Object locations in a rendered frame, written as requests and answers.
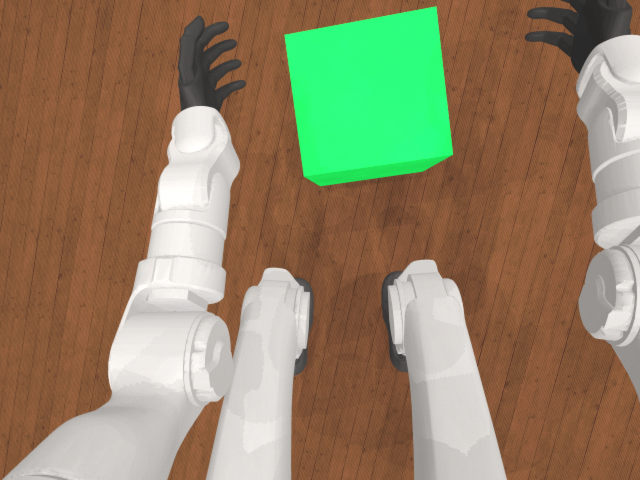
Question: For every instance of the robot right foot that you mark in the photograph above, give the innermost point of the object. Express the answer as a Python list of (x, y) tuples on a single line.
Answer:
[(398, 360)]

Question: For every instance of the robot right shin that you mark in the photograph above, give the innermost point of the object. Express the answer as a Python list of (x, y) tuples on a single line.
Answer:
[(428, 266)]

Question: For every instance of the robot right hand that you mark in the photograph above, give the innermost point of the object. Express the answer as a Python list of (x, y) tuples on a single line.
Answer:
[(594, 22)]

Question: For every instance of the robot left upper arm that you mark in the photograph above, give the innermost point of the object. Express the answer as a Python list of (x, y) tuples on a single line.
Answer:
[(165, 368)]

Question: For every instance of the right robot forearm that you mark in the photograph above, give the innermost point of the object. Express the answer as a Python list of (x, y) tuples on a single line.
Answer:
[(608, 87)]

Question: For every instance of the carton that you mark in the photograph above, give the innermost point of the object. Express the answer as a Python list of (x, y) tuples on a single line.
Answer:
[(370, 97)]

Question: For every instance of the left robot forearm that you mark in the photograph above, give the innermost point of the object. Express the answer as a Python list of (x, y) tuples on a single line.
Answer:
[(183, 270)]

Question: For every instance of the robot left hand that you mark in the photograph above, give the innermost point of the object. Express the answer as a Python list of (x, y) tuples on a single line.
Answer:
[(196, 82)]

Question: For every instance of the robot right upper arm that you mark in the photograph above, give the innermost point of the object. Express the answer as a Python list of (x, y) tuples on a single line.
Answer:
[(609, 304)]

